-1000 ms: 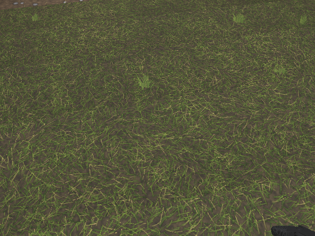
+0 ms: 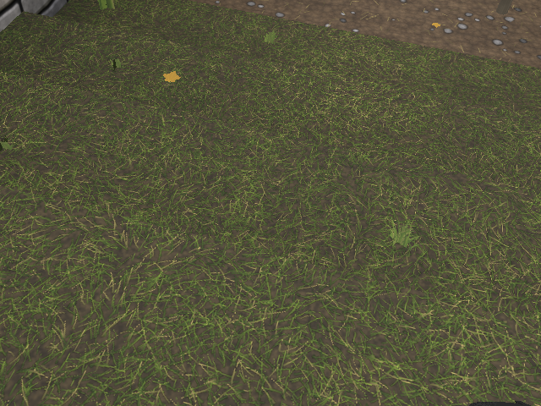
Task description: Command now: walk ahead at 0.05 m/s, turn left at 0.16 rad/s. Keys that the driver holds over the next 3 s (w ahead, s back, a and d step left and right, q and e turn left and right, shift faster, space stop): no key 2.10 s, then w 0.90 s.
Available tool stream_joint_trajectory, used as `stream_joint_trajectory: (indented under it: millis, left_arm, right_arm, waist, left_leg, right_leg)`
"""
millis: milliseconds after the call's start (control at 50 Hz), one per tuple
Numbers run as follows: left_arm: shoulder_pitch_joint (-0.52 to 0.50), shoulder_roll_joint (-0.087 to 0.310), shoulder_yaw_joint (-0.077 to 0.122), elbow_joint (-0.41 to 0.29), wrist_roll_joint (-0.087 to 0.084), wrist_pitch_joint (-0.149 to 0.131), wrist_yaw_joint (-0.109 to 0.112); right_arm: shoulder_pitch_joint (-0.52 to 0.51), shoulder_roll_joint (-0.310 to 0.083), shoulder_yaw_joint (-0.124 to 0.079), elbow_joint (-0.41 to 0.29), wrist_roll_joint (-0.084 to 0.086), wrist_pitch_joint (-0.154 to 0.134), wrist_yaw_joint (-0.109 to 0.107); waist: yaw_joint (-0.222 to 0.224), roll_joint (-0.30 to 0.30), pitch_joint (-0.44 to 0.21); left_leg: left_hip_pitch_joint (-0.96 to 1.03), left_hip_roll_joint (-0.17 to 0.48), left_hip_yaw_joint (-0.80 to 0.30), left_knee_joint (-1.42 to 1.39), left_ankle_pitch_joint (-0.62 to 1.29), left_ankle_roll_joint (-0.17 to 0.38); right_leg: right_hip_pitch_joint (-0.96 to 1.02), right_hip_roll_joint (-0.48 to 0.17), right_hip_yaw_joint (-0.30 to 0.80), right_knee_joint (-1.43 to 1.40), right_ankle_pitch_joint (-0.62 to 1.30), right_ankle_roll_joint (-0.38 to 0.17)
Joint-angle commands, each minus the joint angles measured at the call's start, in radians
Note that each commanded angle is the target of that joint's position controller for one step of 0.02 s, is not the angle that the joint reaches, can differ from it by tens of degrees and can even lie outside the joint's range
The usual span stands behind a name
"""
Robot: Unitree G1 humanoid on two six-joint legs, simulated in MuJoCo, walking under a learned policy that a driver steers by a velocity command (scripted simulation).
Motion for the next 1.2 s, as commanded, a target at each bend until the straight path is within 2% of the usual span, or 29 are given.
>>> stream_joint_trajectory:
  millis: [20,40,80,140,180,200,220,240,260,280,340,440,620,820,1020,1040,1200]
  left_arm:
    - [0.01,0.096,0.022,-0.045,0.003,0.007,0.021]
    - [0.034,0.098,0.025,-0.034,0.006,0.016,0.026]
    - [0.057,0.069,0.018,-0.024,0.001,0.022,0.03]
    - [0.037,0.039,0.005,-0.03,0.0,0.022,0.03]
    - [0.074,0.018,-0.005,-0.017,0.011,0.017,0.022]
    - [0.079,0.028,-0.007,-0.014,0.028,0.014,0.016]
    - [0.07,0.07,-0.004,-0.023,0.034,0.013,0.01]
    - [0.01,0.105,0.001,-0.015,0.01,0.013,0.007]
    - [-0.009,0.071,-0.003,-0.019,0.001,0.009,0.001]
    - [-0.007,0.055,-0.009,-0.006,0.006,0.004,0.001]
    - [0.02,0.044,-0.015,0.025,0.008,-0.01,0.009]
    - [0.052,0.031,-0.02,0.067,0.007,-0.001,0.033]
    - [0.065,0.024,-0.026,0.122,0.003,0.005,0.04]
    - [0.096,0.02,-0.028,0.172,0.002,0.008,0.039]
    - [0.139,0.015,-0.029,0.205,0.001,0.011,0.041]
    - [0.145,0.02,-0.029,0.203,-0.007,0.012,0.04]
    - [0.18,0.009,-0.032,0.213,-0.003,0.014,0.041]
  right_arm:
    - [0.014,-0.151,-0.042,-0.035,-0.002,-0.037,0.0]
    - [-0.012,-0.148,-0.041,-0.029,0.004,-0.042,-0.002]
    - [-0.044,-0.121,-0.034,-0.014,0.003,-0.041,-0.002]
    - [-0.047,-0.091,-0.028,0.017,0.009,-0.03,-0.005]
    - [-0.062,-0.069,-0.02,0.04,0.02,-0.022,-0.008]
    - [-0.031,-0.059,-0.018,0.063,0.026,-0.023,-0.008]
    - [0.007,-0.057,-0.018,0.079,0.025,-0.028,-0.008]
    - [0.047,-0.051,-0.02,0.079,0.012,-0.028,-0.006]
    - [0.004,-0.08,-0.024,0.093,0.0,-0.027,-0.009]
    - [-0.02,-0.092,-0.032,0.095,0.004,-0.024,-0.014]
    - [0.001,-0.08,-0.035,0.129,0.007,-0.017,-0.023]
    - [0.033,-0.072,-0.04,0.203,0.014,-0.033,-0.029]
    - [0.088,-0.085,-0.043,0.326,0.017,-0.042,-0.042]
    - [0.114,-0.079,-0.034,0.425,0.02,-0.043,-0.049]
    - [0.122,-0.068,-0.024,0.489,0.022,-0.045,-0.05]
    - [0.121,-0.071,-0.024,0.49,0.031,-0.043,-0.051]
    - [0.138,-0.062,-0.018,0.518,0.028,-0.041,-0.053]
  waist:
    - [-0.036,0.178,-0.168]
    - [-0.02,0.17,-0.166]
    - [-0.004,0.161,-0.165]
    - [-0.021,0.169,-0.159]
    - [0.007,0.162,-0.161]
    - [0.002,0.137,-0.15]
    - [-0.032,0.058,-0.137]
    - [-0.098,-0.055,-0.097]
    - [-0.055,-0.052,-0.055]
    - [-0.048,-0.045,-0.04]
    - [-0.038,-0.022,-0.042]
    - [-0.018,0.017,-0.056]
    - [-0.017,0.036,-0.051]
    - [-0.022,0.029,-0.044]
    - [-0.021,0.031,-0.037]
    - [-0.021,0.032,-0.034]
    - [-0.023,0.034,-0.031]
  left_leg:
    - [0.213,0.265,-0.252,-0.164,0.455,0.231]
    - [0.173,0.249,-0.218,-0.161,0.491,0.221]
    - [0.121,0.211,-0.161,-0.162,0.479,0.207]
    - [0.126,0.196,-0.164,-0.154,0.405,0.203]
    - [0.107,0.175,-0.164,-0.137,0.302,0.169]
    - [0.089,0.152,-0.163,-0.137,0.225,0.125]
    - [0.077,0.105,-0.138,-0.102,0.104,0.08]
    - [0.114,0.058,-0.099,-0.158,0.006,0.046]
    - [0.159,0.046,-0.086,-0.146,-0.01,0.021]
    - [0.176,0.047,-0.082,-0.139,0.008,0.019]
    - [0.167,0.052,-0.082,-0.166,0.066,0.025]
    - [0.153,0.05,-0.071,-0.203,0.098,0.01]
    - [0.167,0.052,-0.058,-0.229,0.135,-0.004]
    - [0.173,0.052,-0.044,-0.231,0.157,-0.007]
    - [0.165,0.049,-0.031,-0.23,0.153,-0.01]
    - [0.165,0.049,-0.034,-0.229,0.167,-0.01]
    - [0.16,0.048,-0.028,-0.229,0.154,-0.012]
  right_leg:
    - [-0.14,-0.007,0.08,0.181,-0.073,0.028]
    - [-0.1,-0.006,0.082,0.202,-0.035,0.035]
    - [-0.026,0.004,0.069,0.158,0.017,0.035]
    - [0.033,0.012,0.056,0.003,0.098,0.024]
    - [0.135,0.017,0.044,-0.209,0.267,0.002]
    - [0.182,-0.002,0.076,-0.288,0.385,-0.02]
    - [0.194,-0.062,0.135,-0.322,0.485,-0.054]
    - [0.089,-0.067,0.147,-0.329,0.335,-0.106]
    - [0.011,-0.056,0.157,-0.379,0.185,-0.122]
    - [-0.004,-0.053,0.159,-0.405,0.146,-0.114]
    - [0.059,-0.036,0.146,-0.416,0.204,-0.096]
    - [0.137,-0.021,0.131,-0.42,0.257,-0.104]
    - [0.172,-0.005,0.118,-0.436,0.331,-0.113]
    - [0.185,0.007,0.112,-0.44,0.405,-0.114]
    - [0.191,0.015,0.111,-0.441,0.426,-0.113]
    - [0.188,0.016,0.113,-0.442,0.442,-0.116]
    - [0.186,0.02,0.113,-0.446,0.426,-0.116]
